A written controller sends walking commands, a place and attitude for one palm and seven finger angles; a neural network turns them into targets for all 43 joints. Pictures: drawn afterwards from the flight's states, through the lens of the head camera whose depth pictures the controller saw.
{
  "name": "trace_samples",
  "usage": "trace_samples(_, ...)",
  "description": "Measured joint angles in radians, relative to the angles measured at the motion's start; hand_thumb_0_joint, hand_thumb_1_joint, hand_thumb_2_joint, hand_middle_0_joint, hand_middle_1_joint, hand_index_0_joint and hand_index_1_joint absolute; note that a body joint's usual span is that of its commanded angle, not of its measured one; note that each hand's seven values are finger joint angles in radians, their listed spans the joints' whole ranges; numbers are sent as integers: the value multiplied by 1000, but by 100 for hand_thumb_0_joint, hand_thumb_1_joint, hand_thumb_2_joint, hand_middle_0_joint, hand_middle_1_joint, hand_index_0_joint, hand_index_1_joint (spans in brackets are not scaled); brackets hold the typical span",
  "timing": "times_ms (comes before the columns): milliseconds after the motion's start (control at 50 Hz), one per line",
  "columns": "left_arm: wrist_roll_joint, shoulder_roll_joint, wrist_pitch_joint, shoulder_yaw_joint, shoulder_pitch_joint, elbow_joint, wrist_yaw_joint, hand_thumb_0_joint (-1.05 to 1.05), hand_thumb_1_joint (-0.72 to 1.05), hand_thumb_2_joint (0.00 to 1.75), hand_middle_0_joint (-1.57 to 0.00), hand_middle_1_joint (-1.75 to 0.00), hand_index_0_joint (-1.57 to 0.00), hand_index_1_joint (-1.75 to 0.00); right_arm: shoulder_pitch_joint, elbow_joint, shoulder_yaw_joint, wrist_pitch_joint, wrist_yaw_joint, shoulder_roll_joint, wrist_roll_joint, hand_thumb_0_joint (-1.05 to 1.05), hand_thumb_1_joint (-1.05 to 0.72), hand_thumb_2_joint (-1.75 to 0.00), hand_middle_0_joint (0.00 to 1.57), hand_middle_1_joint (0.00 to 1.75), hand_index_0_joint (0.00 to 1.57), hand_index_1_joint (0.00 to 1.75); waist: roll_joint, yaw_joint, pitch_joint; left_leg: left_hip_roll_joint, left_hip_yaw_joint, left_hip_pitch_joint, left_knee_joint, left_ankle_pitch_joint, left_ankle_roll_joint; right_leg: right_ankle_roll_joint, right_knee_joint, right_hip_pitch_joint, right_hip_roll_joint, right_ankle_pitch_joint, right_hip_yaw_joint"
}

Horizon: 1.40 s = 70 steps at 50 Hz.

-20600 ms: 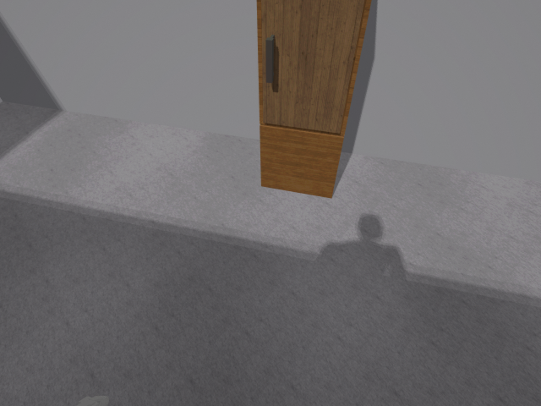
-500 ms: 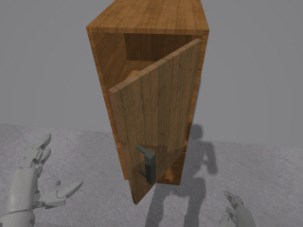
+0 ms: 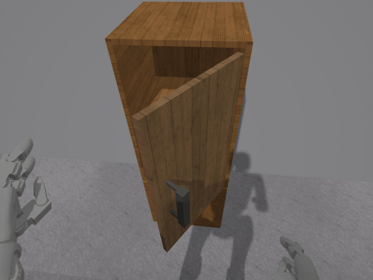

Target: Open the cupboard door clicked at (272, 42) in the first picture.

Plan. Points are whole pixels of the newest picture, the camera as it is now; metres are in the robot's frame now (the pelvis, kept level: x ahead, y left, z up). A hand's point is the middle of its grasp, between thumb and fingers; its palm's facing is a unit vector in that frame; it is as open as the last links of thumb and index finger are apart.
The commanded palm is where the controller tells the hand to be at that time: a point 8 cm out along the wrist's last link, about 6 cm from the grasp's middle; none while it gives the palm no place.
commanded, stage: draw the hand back to the body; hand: left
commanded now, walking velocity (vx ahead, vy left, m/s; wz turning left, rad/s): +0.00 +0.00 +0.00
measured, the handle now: (177, 203) +0.32 +0.07 -0.05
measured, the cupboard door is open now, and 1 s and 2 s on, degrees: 56 56 56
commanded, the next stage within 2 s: step back with the hand held close in 0.16 s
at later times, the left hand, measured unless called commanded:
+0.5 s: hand (53, 195) +0.20 +0.25 +0.16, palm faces +0.38 -0.79 -0.48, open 7.4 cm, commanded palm +0.14 +0.29 +0.17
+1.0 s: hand (12, 235) +0.13 +0.28 +0.15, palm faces +0.39 -0.76 -0.51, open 7.4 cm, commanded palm +0.06 +0.32 +0.17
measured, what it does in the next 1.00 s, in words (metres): shifts its weight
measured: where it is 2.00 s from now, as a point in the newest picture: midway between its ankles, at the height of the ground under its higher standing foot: outside the picture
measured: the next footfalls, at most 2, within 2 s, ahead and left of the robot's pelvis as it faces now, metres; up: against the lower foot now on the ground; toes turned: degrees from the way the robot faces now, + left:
right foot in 1.58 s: -0.25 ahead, -0.09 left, +0.00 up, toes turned -4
left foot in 1.72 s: -0.08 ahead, +0.09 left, +0.00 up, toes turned -6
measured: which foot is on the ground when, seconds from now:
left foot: down 0.00-1.00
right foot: down 0.00-1.00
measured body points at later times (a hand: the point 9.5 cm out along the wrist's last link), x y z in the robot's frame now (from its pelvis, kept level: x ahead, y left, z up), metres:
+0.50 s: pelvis -0.01 +0.00 +0.00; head +0.00 -0.02 +0.45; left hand +0.17 +0.29 +0.18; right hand +0.18 -0.24 -0.08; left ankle +0.02 +0.10 -0.74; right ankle -0.04 -0.11 -0.74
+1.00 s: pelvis -0.08 +0.02 -0.01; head -0.05 +0.03 +0.44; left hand +0.10 +0.32 +0.18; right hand +0.09 -0.22 -0.09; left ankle +0.02 +0.10 -0.74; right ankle -0.05 -0.10 -0.74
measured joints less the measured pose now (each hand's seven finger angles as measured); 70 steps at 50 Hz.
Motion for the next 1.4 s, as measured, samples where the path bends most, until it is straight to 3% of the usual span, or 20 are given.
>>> trace_samples(320,6,10,-20,11,-6,-7,-4,2,89,90,-21,-30,-21,-30,0,14,-10,-20,-5,2,1,2,-90,-90,20,30,21,30,7,0,13,15,-4,14,-11,7,-12,-12,-25,20,16,13,-2)
trace_samples(440,17,36,-86,65,20,-26,-8,1,89,90,-21,-30,-21,-30,-33,-22,-12,33,3,-3,-1,1,-90,-90,20,30,21,30,17,-28,1,28,5,-57,8,8,-11,-9,-24,-48,26,31,8)
trace_samples(620,18,81,-78,50,89,-79,-10,1,89,90,-22,-30,-21,-30,-40,-66,-37,96,-10,-7,7,1,-90,-90,20,30,21,30,-10,-55,23,20,35,-109,6,31,2,4,23,-132,15,37,35)
trace_samples(840,20,106,-109,86,111,-141,26,1,89,90,-22,-30,-21,-30,-15,-82,-37,93,-10,2,12,1,-90,-90,20,30,20,30,-31,-72,34,21,28,-184,55,55,21,16,66,-201,13,63,26)
trace_samples(960,40,103,-133,100,104,-145,34,1,89,90,-22,-30,-21,-30,7,-82,-28,57,-12,11,7,1,-90,-90,20,30,21,30,-37,-72,49,11,12,-233,87,70,35,26,121,-251,15,58,28)
trace_samples(1060,47,101,-148,127,83,-155,32,1,89,90,-22,-30,-21,-30,13,-65,-25,22,-5,24,1,1,-90,-90,20,30,21,30,-35,-66,61,-1,-15,-287,136,77,36,10,197,-279,38,14,51)
trace_samples(1200,44,56,-159,85,96,-196,48,1,89,90,-22,-30,-21,-30,-5,-8,-27,16,13,26,-7,1,-90,-90,20,30,21,30,-43,-36,43,-16,-45,-308,236,-86,-15,9,182,-296,40,48,59)
trace_samples(1260,46,72,-160,75,60,-193,47,1,89,90,-22,-30,-21,-30,-16,-4,-28,20,2,22,-9,1,-90,-90,20,30,21,30,-50,-47,44,-20,-51,-287,165,67,17,21,189,-313,39,54,55)
trace_samples(1320,50,105,-166,109,29,-160,36,1,89,90,-22,-30,-21,-30,-36,-8,-32,6,-1,37,-18,1,-90,-90,20,30,21,30,-47,-58,59,-8,-51,-290,144,83,44,23,391,-360,76,-67,78)
trace_samples(1360,43,120,-161,131,31,-154,36,1,89,90,-22,-30,-21,-30,-37,-10,-34,-11,8,52,-25,1,-90,-90,20,30,21,30,-42,-65,49,4,-58,-294,105,106,44,18,537,-369,97,-129,75)
trace_samples(1400,29,123,-156,142,50,-169,44,1,89,90,-22,-30,-21,-30,-36,-7,-29,-25,21,64,-27,1,-90,-90,20,30,21,30,-47,-58,30,18,-51,-298,57,142,36,13,578,-342,93,-178,59)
